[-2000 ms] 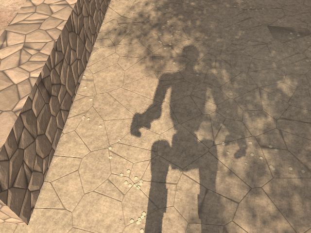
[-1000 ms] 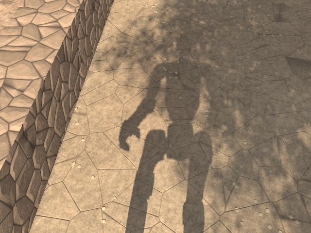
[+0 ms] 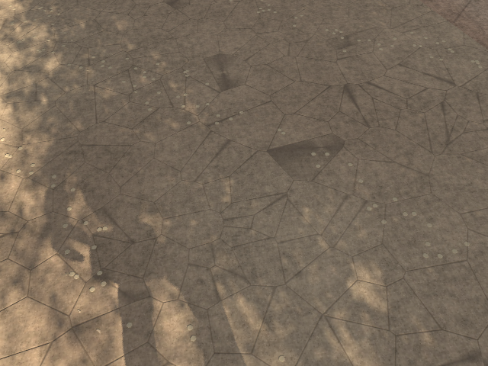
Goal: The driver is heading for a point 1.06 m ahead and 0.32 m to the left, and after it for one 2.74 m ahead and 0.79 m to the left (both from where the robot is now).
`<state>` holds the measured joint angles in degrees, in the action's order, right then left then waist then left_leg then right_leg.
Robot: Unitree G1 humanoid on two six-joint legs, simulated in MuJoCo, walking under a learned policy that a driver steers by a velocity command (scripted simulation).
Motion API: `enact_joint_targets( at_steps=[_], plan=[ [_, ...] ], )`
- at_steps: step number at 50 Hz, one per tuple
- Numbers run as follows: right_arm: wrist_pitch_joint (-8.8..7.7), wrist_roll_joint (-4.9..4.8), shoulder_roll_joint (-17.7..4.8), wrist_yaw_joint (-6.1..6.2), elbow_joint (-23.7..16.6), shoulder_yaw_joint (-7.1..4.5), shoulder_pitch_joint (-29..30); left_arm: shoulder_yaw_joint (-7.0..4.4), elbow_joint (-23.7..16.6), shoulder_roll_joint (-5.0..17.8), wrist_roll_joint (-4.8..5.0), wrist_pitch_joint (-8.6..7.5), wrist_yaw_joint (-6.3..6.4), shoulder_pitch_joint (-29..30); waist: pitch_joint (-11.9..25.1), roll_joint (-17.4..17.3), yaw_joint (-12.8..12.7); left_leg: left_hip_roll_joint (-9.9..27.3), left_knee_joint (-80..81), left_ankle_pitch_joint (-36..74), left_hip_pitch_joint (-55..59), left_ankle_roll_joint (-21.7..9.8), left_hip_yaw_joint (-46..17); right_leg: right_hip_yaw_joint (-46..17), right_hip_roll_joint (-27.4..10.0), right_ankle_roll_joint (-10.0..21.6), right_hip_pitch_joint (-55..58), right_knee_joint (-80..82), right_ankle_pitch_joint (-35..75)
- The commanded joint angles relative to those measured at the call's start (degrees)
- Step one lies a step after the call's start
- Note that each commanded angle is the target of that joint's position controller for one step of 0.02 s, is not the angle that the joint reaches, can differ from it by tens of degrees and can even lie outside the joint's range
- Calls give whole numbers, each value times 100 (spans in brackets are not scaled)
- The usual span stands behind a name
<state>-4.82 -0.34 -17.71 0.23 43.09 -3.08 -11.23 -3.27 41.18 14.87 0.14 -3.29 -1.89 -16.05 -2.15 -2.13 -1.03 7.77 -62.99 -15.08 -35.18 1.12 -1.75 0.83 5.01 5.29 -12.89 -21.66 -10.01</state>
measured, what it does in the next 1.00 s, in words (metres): walks ahead: left foot, then right foot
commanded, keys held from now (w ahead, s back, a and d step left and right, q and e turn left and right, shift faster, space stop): w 0.80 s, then w+q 0.20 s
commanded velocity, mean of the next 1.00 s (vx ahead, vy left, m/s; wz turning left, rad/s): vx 0.50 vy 0.00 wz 0.00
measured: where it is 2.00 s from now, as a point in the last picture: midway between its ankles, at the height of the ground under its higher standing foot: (225, 201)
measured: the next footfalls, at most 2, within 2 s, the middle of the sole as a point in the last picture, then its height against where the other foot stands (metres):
left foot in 0.32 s outside the picture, level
right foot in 0.86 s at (297, 299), level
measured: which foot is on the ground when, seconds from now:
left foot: up 0.00-0.30, down 0.32-0.86, up 0.88-1.00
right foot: down 0.00-0.34, up 0.36-0.84, down 0.86-1.00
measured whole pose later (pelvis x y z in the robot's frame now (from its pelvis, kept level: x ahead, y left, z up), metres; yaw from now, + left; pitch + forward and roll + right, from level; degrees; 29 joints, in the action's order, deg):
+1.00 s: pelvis +0.57 +0.01 -0.01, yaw +3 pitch +2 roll +0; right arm -3.4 -1.8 -17.6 -0.1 49.4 -2.9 -17.5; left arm -2.9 43.9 14.6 -0.4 -5.2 -1.0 -11.0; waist -1.4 -2.6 0.3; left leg 2.5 -66.3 -20.3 -25.1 -1.4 -2.8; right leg 5.1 0.7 2.6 -18.1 -26.2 -9.8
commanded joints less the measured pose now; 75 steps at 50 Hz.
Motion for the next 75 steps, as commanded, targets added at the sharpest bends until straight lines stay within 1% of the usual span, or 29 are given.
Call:
enact_joint_targets(
  at_steps=[1, 10, 13, 15, 16, 17, 18, 19, 21, 26, 32, 37, 40, 42, 43, 44, 45, 46, 48, 50, 55, 64, 67, 69, 70, 71, 72, 73, 75],
  plan=[
    [37, 52, -366, 33, -303, -95, -56, -203, -284, 825, -2, -187, 83, 201, 239, 432, 147, 162, 618, 814, -406, 157, -112, -1167, -1552, 1047, 261, 1221, 1683],
    [-116, -45, -229, -235, -674, 16, 1353, -232, 269, 1046, 89, -61, 187, -581, -231, 529, -394, -294, 3106, 2054, -334, -82, 49, -867, -1712, 691, 1147, 1022, 1078],
    [-139, -29, -377, -325, -679, -25, 1158, -271, 375, 1142, 107, 30, 230, -568, -120, 659, -184, -437, 3367, 1328, -22, -350, 100, -947, -1910, 513, 1665, 572, 1961],
    [-138, 2, -658, -272, -386, -180, 108, -256, 371, 1157, 86, 81, 252, -390, 552, 683, 408, -812, 3521, 1228, 1515, -633, 439, -663, -1571, 292, 1585, -664, 3766],
    [-129, 47, -972, -223, -181, -283, -835, -160, 295, 948, 12, 90, 271, -413, 1339, 421, 788, -301, 3234, 1611, 3162, -924, -52, -436, -1276, 98, 767, -2047, 3139],
    [-104, 115, -1547, -206, -82, -425, -1395, 21, 203, 358, 9, -18, 221, -1243, 2310, -988, 580, 1191, 3453, 637, 5544, -1889, -2638, -137, -333, -390, -1573, -4423, 518],
    [-79, 12, -1064, -226, -23, -298, -1584, 10, 283, 524, 45, -130, 192, -1039, 2649, -1295, 752, 1447, 4436, -252, 5870, -2010, -4158, -843, -63, -401, -2458, -5158, -2219],
    [-71, -27, -812, -204, -68, -199, -1164, -118, 123, 990, 200, -191, 158, -470, 1687, -808, 746, 1290, 4572, -784, 5200, -1689, -3437, -894, -438, -336, -2998, -5505, -1969],
    [-31, 48, -561, -179, -162, -105, -418, -101, -46, 910, 137, -211, 179, 179, 543, -97, 459, 865, 4872, -89, 3489, -1464, -2165, -545, -956, -307, -2886, -4900, -1065],
    [-160, 47, -516, -186, -60, -83, -195, -97, 62, 585, 27, 7, 239, -92, 266, -266, 19, 461, 5481, 1337, 2393, -1522, -1010, -458, -1270, -517, -2270, -3924, -253],
    [-67, -25, -733, -65, 214, -136, -599, -6, -222, 365, 13, -91, 165, 1053, 5, -107, 385, 216, 5613, 1642, 2659, -1292, -265, -248, -1130, -654, -2323, -1781, 1459],
    [79, -79, -842, -45, 492, -182, -1053, 10, -479, 411, 80, -161, 0, 1765, -192, -124, 609, 563, 5308, 1577, 3425, -1260, -359, -211, -959, -506, -2414, -976, 1308],
    [163, -99, -943, 8, 554, -239, -973, -40, -483, 582, 68, -212, -63, 1571, -57, -239, 371, 738, 4832, 2368, 3833, -1102, -423, -152, -829, -270, -2012, -723, 695],
    [212, -95, -837, 21, 538, -189, -860, -248, -138, 948, 17, -241, 0, 343, 713, -145, -293, 305, 3354, 3670, 3446, -863, -191, 60, -575, -5, -73, -497, 694],
    [199, 33, -511, 22, 388, -50, -883, -375, 43, 1377, -58, -235, 68, -720, 1635, 414, -679, -66, 1622, 2349, 2302, -639, 38, -953, -1555, 350, 1754, -753, 884],
    [77, 6, 168, -20, 308, 148, -1657, -459, 150, 1801, -60, -195, 75, -970, 2347, 1947, -299, -1095, -336, -1428, 23, -272, 110, -3550, -2862, 1219, 3611, -200, -221],
    [-14, -129, -461, -42, 420, 5, -1327, -316, 103, 1193, -5, -184, 86, -1010, 2251, 1395, -595, -879, -1036, -1822, -601, -289, -634, -3982, -2816, 1135, 3426, 258, -1108],
    [-60, -248, -761, -56, 245, -99, -795, -233, 80, 973, -5, -194, 117, -625, 1389, 1102, -569, -614, -1152, -1329, -937, -340, -578, -3104, -2657, 863, 2723, 389, -1041],
    [-24, -147, -657, -17, 166, -128, -381, -138, 55, 662, -42, -220, 120, 65, 603, 689, -249, -186, -659, -460, -622, -287, -429, -1959, -2240, 633, 1355, 758, -240],
    [133, -155, -457, -15, 240, -144, -651, -112, 100, 512, -96, -305, 108, 330, 431, 842, 38, -14, -417, -76, -67, -227, -470, -1283, -2038, 559, 693, 1130, 241],
    [308, -106, -206, -10, 63, -143, -336, -199, 361, 717, -124, -375, 181, 319, 62, 542, 125, 1, 382, 853, -500, -63, -528, -148, -1977, 573, 529, 1457, 1277],
    [256, -84, -14, -319, -603, -40, 1089, -308, 714, 1055, 37, -111, 283, -199, -359, 401, -352, -208, 2557, 1493, -603, -359, 295, 908, -2141, 316, 1702, 1169, 2019],
    [291, -83, -238, -381, -721, -159, 829, -373, 690, 1273, 108, 22, 328, -50, -15, 667, -28, -646, 2632, 647, 129, -664, 735, 1133, -2190, 133, 2048, 237, 4405],
    [316, -110, -653, -331, -455, -413, -455, -385, 638, 1356, 149, 109, 366, 147, 677, 671, 740, -1114, 2997, 628, 1898, -1002, 906, 1320, -1968, -88, 1633, -1579, 5187],
    [369, -114, -1101, -213, -222, -620, -1385, -317, 564, 1201, 65, 72, 382, 113, 1176, 216, 1146, -799, 3229, 765, 3638, -1285, 97, 1321, -1719, -352, 355, -3228, 3697],
    [338, -157, -1733, -152, -234, -699, -1220, -32, 257, 260, -175, -88, 280, -460, 1529, -1358, 378, 705, 3593, 229, 5570, -2346, -3053, 901, -518, -731, -2371, -5292, -1959],
    [246, -92, -1339, -185, -429, -566, -1416, -48, 172, 623, 42, -349, 187, 30, 2384, -721, 754, 1171, 4522, -578, 6002, -2702, -4668, -509, -289, -668, -3094, -5996, -2469],
    [168, -16, -1024, -200, -431, -473, -1124, -133, -20, 934, 262, -478, 146, 683, 1533, -402, 846, 1040, 4640, 340, 5440, -2356, -3803, -612, -576, -542, -3507, -5911, -1962],
    [130, -37, -679, -178, -589, -368, -277, -150, 51, 925, 30, -508, 235, 700, 687, 213, 295, 554, 4453, 2631, 3715, -1945, -2271, -545, -995, -562, -2873, -4992, -1295]
  ],
)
